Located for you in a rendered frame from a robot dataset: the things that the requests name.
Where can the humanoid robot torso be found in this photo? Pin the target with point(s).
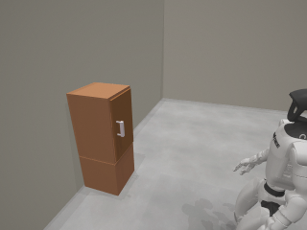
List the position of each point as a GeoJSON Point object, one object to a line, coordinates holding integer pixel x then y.
{"type": "Point", "coordinates": [279, 169]}

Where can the right robot upper arm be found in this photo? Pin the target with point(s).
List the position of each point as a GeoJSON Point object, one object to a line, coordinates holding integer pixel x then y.
{"type": "Point", "coordinates": [283, 121]}

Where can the robot right hand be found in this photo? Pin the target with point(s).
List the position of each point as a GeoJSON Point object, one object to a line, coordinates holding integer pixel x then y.
{"type": "Point", "coordinates": [247, 166]}

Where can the left robot upper arm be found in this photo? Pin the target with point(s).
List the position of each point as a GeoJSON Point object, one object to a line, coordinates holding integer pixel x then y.
{"type": "Point", "coordinates": [298, 158]}

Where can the robot left forearm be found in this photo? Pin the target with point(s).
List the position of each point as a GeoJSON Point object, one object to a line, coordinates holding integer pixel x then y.
{"type": "Point", "coordinates": [286, 215]}

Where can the cupboard door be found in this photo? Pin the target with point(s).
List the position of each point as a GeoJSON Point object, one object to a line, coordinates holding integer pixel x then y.
{"type": "Point", "coordinates": [121, 110]}

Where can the robot left thigh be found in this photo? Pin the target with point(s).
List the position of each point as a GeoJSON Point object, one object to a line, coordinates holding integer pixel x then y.
{"type": "Point", "coordinates": [257, 217]}

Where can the handle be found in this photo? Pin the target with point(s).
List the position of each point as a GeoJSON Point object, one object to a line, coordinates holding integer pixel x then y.
{"type": "Point", "coordinates": [122, 128]}

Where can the robot right forearm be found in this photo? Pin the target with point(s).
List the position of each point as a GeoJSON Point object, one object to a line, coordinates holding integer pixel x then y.
{"type": "Point", "coordinates": [260, 157]}

